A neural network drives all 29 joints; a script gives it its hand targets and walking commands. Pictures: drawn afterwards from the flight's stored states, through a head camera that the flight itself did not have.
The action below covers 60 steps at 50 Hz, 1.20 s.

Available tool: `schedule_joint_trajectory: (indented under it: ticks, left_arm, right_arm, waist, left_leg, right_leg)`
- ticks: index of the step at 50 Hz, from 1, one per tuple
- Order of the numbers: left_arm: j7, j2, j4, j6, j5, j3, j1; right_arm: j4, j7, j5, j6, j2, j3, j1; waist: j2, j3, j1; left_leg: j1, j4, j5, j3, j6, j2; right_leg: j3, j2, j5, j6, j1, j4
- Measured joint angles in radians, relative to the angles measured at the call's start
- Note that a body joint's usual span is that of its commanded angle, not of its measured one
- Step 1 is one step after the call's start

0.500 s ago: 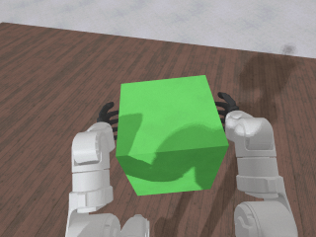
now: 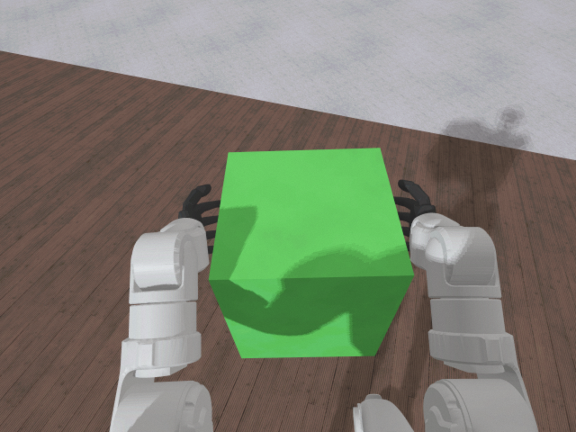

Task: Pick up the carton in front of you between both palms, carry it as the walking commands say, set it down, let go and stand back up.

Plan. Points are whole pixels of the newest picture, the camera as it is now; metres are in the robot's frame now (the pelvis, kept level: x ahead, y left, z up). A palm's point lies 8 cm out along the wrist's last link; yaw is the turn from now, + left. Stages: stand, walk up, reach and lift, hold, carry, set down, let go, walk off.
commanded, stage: carry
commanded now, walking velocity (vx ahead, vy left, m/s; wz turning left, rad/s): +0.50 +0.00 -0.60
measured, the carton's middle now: (306, 260) +0.35 +0.00 +0.02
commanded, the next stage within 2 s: none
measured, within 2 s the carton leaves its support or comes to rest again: neither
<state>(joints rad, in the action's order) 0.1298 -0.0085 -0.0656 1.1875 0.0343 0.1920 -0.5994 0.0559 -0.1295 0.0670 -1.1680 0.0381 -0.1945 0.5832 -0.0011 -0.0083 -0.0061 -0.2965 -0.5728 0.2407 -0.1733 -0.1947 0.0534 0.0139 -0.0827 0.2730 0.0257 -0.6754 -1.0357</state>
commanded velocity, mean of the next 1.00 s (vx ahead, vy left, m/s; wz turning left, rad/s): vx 0.50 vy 0.00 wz -0.55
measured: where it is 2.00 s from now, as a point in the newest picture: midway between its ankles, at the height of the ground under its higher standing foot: (371, 224)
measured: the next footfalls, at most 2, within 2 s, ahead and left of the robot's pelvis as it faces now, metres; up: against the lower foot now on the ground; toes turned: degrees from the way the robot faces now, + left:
right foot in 0.22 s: +0.29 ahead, -0.08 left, -0.05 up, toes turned -8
left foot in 0.72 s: +0.66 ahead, -0.04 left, -0.10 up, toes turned -25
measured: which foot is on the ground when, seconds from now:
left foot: down 0.00-0.22, up 0.24-0.70, down 0.72-1.00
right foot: up 0.00-0.20, down 0.22-0.72, up 0.74-1.00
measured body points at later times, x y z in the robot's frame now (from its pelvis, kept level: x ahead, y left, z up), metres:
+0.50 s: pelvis +0.31 -0.05 -0.05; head +0.37 -0.07 +0.39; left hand +0.71 +0.02 +0.03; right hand +0.64 -0.27 +0.03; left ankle +0.44 +0.11 -0.71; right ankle +0.26 -0.08 -0.78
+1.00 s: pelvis +0.61 -0.09 -0.10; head +0.66 -0.09 +0.35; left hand +1.00 -0.18 -0.03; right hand +0.81 -0.42 -0.02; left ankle +0.63 -0.02 -0.83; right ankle +0.58 -0.24 -0.75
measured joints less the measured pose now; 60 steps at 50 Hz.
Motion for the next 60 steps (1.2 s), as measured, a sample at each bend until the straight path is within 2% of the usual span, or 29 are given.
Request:
schedule_joint_trajectory:
  ticks: [3,6,8,10,11,13,15,16,20,24,27,31,33,35,36,38,39,40,42,46,50,56,60]
  left_arm:
    - [0.000,-0.003,0.038,-0.005,0.000,0.003,0.004]
    - [0.000,-0.004,0.076,-0.003,0.002,0.009,-0.001]
    - [0.000,-0.005,0.082,-0.001,0.005,0.011,-0.011]
    - [0.000,-0.013,0.063,0.001,0.016,0.007,-0.027]
    - [0.001,-0.021,0.047,0.001,0.028,0.005,-0.040]
    - [0.000,-0.029,0.010,-0.009,0.047,0.005,-0.067]
    - [0.000,-0.025,-0.025,-0.005,0.047,0.001,-0.064]
    - [0.000,-0.021,-0.030,0.004,0.041,-0.001,-0.050]
    - [0.003,-0.005,-0.005,0.018,0.005,-0.004,-0.005]
    - [0.005,-0.013,0.016,-0.009,-0.004,0.006,-0.007]
    - [0.005,-0.020,0.033,-0.026,-0.008,0.010,-0.009]
    - [0.005,-0.022,0.035,-0.037,-0.014,0.004,-0.014]
    - [0.004,-0.016,0.013,-0.040,-0.018,0.000,-0.021]
    - [0.001,-0.002,-0.024,-0.042,-0.024,0.001,-0.030]
    - [-0.005,0.013,-0.048,-0.044,-0.027,0.002,-0.040]
    - [-0.012,0.043,-0.115,-0.059,-0.033,0.003,-0.066]
    - [-0.014,0.050,-0.141,-0.061,-0.036,0.003,-0.066]
    - [-0.014,0.051,-0.157,-0.057,-0.035,-0.001,-0.057]
    - [-0.013,0.041,-0.167,-0.040,-0.024,-0.019,-0.038]
    - [-0.005,0.022,-0.116,-0.017,-0.004,-0.045,-0.016]
    - [0.000,0.001,-0.047,-0.022,0.016,-0.037,0.005]
    - [0.004,-0.032,0.053,-0.018,0.041,-0.007,0.018]
    - [0.004,-0.049,0.073,-0.011,0.060,0.018,-0.005]
  right_arm:
    - [-0.034,-0.004,-0.005,0.011,0.007,-0.005,-0.004]
    - [-0.059,-0.006,-0.010,0.017,0.010,-0.005,0.004]
    - [-0.062,-0.005,-0.014,0.018,0.006,-0.006,0.013]
    - [-0.055,-0.005,-0.025,0.013,-0.010,-0.011,0.016]
    - [-0.044,-0.002,-0.032,0.008,-0.026,-0.013,0.025]
    - [0.004,0.004,-0.047,0.013,-0.054,-0.016,0.059]
    - [0.036,0.003,-0.048,0.007,-0.056,-0.016,0.057]
    - [0.041,0.003,-0.040,-0.002,-0.047,-0.013,0.047]
    - [0.014,0.003,-0.005,-0.027,-0.013,-0.007,0.021]
    - [-0.037,0.003,0.009,-0.010,0.002,-0.016,0.005]
    - [-0.079,0.003,0.014,0.000,0.010,-0.021,-0.011]
    - [-0.114,0.003,0.020,0.000,0.015,-0.029,-0.025]
    - [-0.104,0.003,0.025,-0.002,0.017,-0.033,-0.023]
    - [-0.064,0.003,0.034,-0.002,0.020,-0.033,-0.005]
    - [-0.034,0.003,0.041,0.003,0.023,-0.030,0.010]
    - [0.037,0.003,0.058,0.025,0.026,-0.019,0.037]
    - [0.071,0.003,0.060,0.031,0.024,-0.012,0.041]
    - [0.092,0.003,0.057,0.029,0.021,-0.005,0.032]
    - [0.094,0.002,0.038,0.015,0.010,0.003,-0.003]
    - [0.057,-0.007,-0.005,0.014,-0.006,0.000,-0.038]
    - [0.031,-0.008,-0.024,0.041,-0.003,-0.012,-0.040]
    - [-0.018,-0.008,-0.046,0.054,-0.008,-0.012,-0.027]
    - [-0.001,-0.008,-0.064,0.048,-0.034,-0.005,0.022]
  waist:
    - [-0.004,-0.005,-0.014]
    - [-0.013,0.007,-0.030]
    - [-0.021,0.021,-0.039]
    - [-0.037,0.039,-0.038]
    - [-0.032,0.051,-0.033]
    - [0.008,0.054,-0.005]
    - [0.021,0.042,0.026]
    - [0.014,0.037,0.036]
    - [-0.001,0.009,0.058]
    - [-0.002,-0.004,0.071]
    - [0.001,0.004,0.082]
    - [0.010,0.044,0.103]
    - [0.013,0.073,0.113]
    - [0.024,0.103,0.115]
    - [0.022,0.119,0.110]
    - [-0.014,0.119,0.076]
    - [-0.022,0.109,0.058]
    - [-0.019,0.101,0.043]
    - [-0.014,0.081,0.022]
    - [-0.027,0.037,-0.005]
    - [-0.031,0.013,-0.033]
    - [-0.015,0.016,-0.090]
    - [-0.007,0.049,-0.121]
  left_leg:
    - [0.065,0.018,0.054,-0.012,0.019,-0.014]
    - [0.126,0.002,0.129,-0.030,0.041,-0.025]
    - [0.150,-0.075,0.191,-0.048,0.064,-0.035]
    - [0.140,-0.260,0.190,-0.072,0.102,-0.049]
    - [0.111,-0.397,0.164,-0.063,0.127,-0.060]
    - [-0.017,-0.710,0.271,0.039,0.180,-0.061]
    - [-0.158,-0.912,0.308,0.135,0.200,-0.050]
    - [-0.217,-0.929,0.294,0.161,0.204,-0.052]
    - [-0.388,-0.733,0.216,0.207,0.229,-0.110]
    - [-0.474,-0.520,0.050,0.232,0.236,-0.135]
    - [-0.485,-0.394,-0.062,0.242,0.223,-0.120]
    - [-0.423,-0.160,-0.212,0.230,0.205,-0.073]
    - [-0.352,0.008,-0.328,0.209,0.200,-0.043]
    - [-0.254,0.148,-0.464,0.172,0.192,-0.030]
    - [-0.217,0.145,-0.465,0.153,0.170,-0.033]
    - [-0.233,0.013,-0.218,0.118,0.134,-0.015]
    - [-0.247,-0.049,-0.175,0.103,0.125,-0.014]
    - [-0.244,-0.083,-0.157,0.093,0.121,-0.021]
    - [-0.211,-0.099,-0.140,0.076,0.124,-0.043]
    - [-0.130,-0.073,-0.087,0.029,0.125,-0.077]
    - [-0.049,-0.038,-0.037,-0.015,0.128,-0.096]
    - [0.079,0.003,0.052,-0.034,0.145,-0.088]
    - [0.128,-0.090,0.167,-0.011,0.158,-0.068]
  right_leg:
    - [-0.023,0.012,-0.156,0.014,-0.028,0.144]
    - [-0.074,0.055,-0.330,0.034,0.013,0.363]
    - [-0.120,0.095,-0.428,0.052,0.075,0.497]
    - [-0.159,0.124,-0.522,0.076,0.179,0.617]
    - [-0.155,0.137,-0.513,0.087,0.217,0.617]
    - [-0.132,0.185,-0.245,0.106,0.208,0.506]
    - [-0.118,0.217,-0.181,0.119,0.193,0.429]
    - [-0.106,0.222,-0.183,0.120,0.204,0.423]
    - [-0.052,0.229,-0.145,0.109,0.266,0.434]
    - [0.005,0.230,-0.087,0.101,0.319,0.436]
    - [0.055,0.234,-0.032,0.091,0.367,0.430]
    - [0.124,0.245,0.067,0.082,0.441,0.402]
    - [0.157,0.254,0.138,0.079,0.476,0.353]
    - [0.169,0.274,0.213,0.079,0.488,0.225]
    - [0.141,0.271,0.232,0.073,0.466,0.113]
    - [0.091,0.233,0.295,0.048,0.363,-0.156]
    - [0.074,0.216,0.296,0.042,0.306,-0.265]
    - [0.052,0.200,0.276,0.038,0.254,-0.335]
    - [0.015,0.160,0.220,0.029,0.163,-0.365]
    - [-0.017,0.086,0.126,0.021,0.026,-0.219]
    - [-0.022,0.053,0.006,0.023,-0.054,-0.060]
    - [-0.048,0.068,-0.206,0.037,-0.001,0.278]
    - [-0.102,0.099,-0.384,0.051,0.145,0.559]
